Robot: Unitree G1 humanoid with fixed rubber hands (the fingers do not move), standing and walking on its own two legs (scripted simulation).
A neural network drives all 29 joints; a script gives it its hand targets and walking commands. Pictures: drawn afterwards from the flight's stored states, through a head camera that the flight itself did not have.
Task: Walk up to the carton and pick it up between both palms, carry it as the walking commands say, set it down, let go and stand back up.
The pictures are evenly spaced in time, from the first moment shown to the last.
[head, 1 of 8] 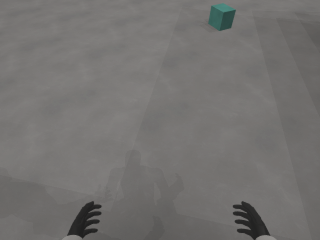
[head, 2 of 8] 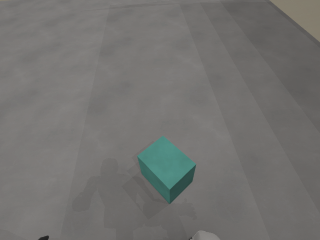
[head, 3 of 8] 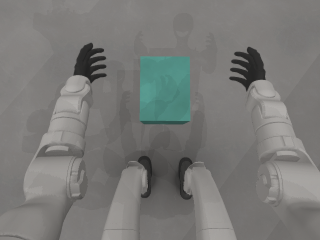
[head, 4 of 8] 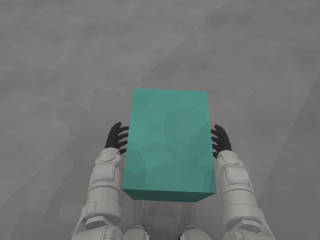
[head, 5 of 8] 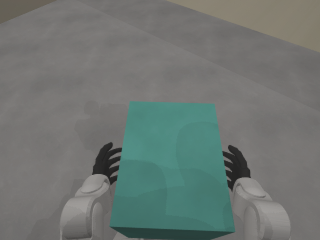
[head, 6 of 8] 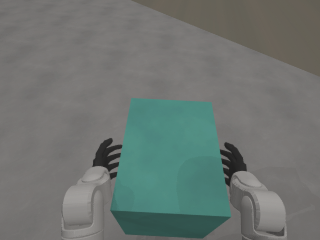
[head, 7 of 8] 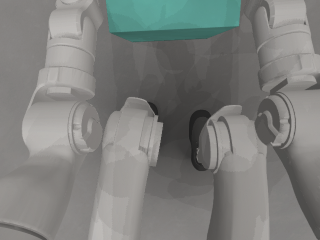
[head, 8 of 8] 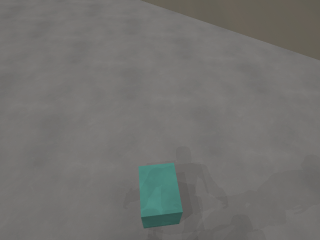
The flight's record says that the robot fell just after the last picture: no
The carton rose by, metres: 0.70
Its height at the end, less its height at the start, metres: +0.00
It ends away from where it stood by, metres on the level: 3.04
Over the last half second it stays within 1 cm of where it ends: yes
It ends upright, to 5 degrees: yes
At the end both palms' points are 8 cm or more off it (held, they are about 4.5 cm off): yes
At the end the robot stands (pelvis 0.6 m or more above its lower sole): yes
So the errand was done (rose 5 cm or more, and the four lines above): yes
